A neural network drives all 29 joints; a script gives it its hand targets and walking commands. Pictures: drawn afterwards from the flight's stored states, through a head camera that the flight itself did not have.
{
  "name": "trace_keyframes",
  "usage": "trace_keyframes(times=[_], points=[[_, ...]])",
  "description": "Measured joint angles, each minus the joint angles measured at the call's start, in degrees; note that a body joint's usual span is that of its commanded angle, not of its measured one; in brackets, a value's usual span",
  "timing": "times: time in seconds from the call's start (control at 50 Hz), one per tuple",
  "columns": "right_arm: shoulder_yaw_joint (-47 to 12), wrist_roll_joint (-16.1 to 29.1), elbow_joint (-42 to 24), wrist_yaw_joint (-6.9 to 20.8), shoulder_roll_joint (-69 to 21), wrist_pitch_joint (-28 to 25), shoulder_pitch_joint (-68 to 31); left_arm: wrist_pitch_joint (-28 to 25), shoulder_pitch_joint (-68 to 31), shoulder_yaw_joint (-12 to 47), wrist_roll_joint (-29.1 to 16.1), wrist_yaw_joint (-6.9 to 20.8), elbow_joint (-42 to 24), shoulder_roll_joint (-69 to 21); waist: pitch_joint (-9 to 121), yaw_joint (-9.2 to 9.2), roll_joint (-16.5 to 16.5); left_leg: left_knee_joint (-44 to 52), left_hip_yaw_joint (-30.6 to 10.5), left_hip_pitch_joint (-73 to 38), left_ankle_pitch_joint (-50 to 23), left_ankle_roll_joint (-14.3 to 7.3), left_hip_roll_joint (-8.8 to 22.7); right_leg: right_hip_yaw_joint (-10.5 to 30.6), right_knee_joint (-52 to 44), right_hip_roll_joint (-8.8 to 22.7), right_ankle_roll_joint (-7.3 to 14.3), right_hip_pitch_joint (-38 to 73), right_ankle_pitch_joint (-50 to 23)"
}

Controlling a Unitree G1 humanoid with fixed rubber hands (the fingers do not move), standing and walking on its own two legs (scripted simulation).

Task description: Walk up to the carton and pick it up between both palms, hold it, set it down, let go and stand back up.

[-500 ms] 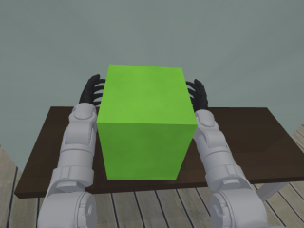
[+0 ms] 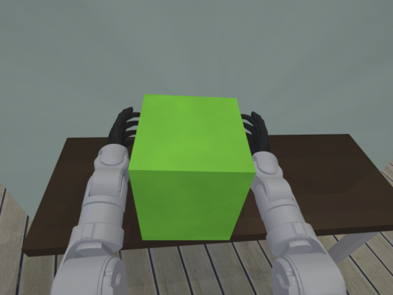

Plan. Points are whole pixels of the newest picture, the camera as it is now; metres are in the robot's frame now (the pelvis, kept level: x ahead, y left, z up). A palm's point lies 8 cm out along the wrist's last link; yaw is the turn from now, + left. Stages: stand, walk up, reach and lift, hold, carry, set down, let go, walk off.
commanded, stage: set down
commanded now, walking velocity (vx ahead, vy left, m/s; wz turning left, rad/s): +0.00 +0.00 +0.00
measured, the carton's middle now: (188, 170) +0.38 -0.01 +0.06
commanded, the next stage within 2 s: none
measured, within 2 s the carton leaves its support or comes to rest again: rests again in 0.64 s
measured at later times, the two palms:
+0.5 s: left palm (120, 151) +0.39 +0.13 +0.12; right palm (258, 159) +0.37 -0.16 +0.11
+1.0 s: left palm (122, 156) +0.38 +0.13 +0.11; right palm (273, 166) +0.36 -0.20 +0.09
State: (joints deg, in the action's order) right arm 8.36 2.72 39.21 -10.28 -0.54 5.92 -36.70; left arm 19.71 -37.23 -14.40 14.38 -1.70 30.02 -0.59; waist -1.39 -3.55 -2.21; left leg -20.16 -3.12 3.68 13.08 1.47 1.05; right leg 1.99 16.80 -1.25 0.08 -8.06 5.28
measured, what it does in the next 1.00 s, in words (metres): stands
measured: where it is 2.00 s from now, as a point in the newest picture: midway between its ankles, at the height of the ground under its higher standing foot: outside the picture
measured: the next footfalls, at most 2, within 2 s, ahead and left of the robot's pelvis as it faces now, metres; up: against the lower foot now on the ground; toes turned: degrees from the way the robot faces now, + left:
none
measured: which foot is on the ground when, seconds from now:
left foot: down 0.00-1.00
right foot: down 0.00-1.00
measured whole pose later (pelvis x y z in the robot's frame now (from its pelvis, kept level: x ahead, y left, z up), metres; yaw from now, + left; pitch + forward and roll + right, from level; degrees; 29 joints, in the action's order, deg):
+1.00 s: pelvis +0.01 +0.00 +0.00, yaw +0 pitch -3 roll -1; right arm 0.2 13.2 35.2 -13.4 9.2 4.1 -29.2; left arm 24.1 -30.2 -7.4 5.8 -7.4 19.5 -0.9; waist -4.0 -3.6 -1.0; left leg -21.1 -3.1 4.2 14.0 1.5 1.1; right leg 2.0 16.6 -1.3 -0.3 -8.0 5.6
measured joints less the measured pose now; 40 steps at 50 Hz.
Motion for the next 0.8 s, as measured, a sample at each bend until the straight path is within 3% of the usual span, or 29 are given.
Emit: trace_keyframes(times=[0.16, 0.48, 0.66, 0.72, 0.8], points=[[0.39, -0.37, 0.00, 0.26, -0.64, -0.80, 0.73, -1.03, 1.13, 0.01, 0.00, 0.08, 0.02, 0.00, 0.00, 0.00, -1.30, 0.01, 0.01, 0.03, 0.10, 0.00, 0.00, 0.00, -0.07, 0.01, 0.00, 0.00, 0.04], [0.41, -1.07, 0.01, 0.67, -0.86, -3.36, 3.30, -3.80, 3.29, 1.07, 0.00, -0.36, 1.12, -0.41, 0.18, 0.00, 2.75, 0.02, 0.01, 0.09, 0.18, 0.00, 0.00, 0.00, -0.20, 0.01, 0.00, 0.00, 0.13], [0.50, -2.43, 0.16, 1.49, 0.45, -3.25, 3.40, -6.68, 1.70, 1.06, 0.00, -0.78, 5.35, -0.41, 0.20, -0.01, 0.73, 0.15, 0.01, 0.03, 0.16, 0.00, 0.00, 0.00, -0.20, 0.01, 0.00, 0.00, 0.13], [0.52, -2.44, 0.98, 1.88, 1.95, -3.96, 3.40, -6.27, 0.78, 2.30, -1.82, -2.63, 6.60, -0.43, 0.12, 0.00, 0.05, 0.12, 0.02, 0.04, 0.24, 0.00, 0.00, 0.00, -0.20, 0.02, -0.01, 0.00, 0.18], [-0.48, 0.51, 1.01, 0.05, 5.27, -4.16, 3.40, -4.00, -0.32, 5.00, -6.30, -6.62, 6.49, -0.39, -0.72, 0.00, 0.12, -0.54, 0.03, 0.36, 0.64, 0.00, 0.00, 0.00, -0.20, 0.01, -0.04, -0.01, 0.25]])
